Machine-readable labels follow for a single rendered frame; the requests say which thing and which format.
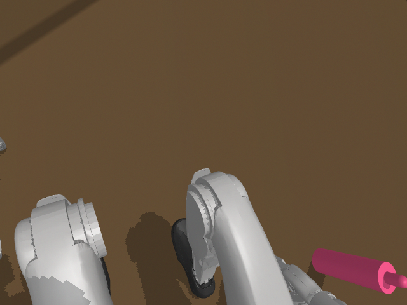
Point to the right robot foot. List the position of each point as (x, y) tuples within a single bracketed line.
[(184, 256)]

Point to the right robot hand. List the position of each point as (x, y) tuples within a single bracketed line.
[(302, 287)]

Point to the right robot arm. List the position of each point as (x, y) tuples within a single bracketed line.
[(325, 298)]

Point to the left robot foot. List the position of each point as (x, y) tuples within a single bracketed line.
[(106, 273)]

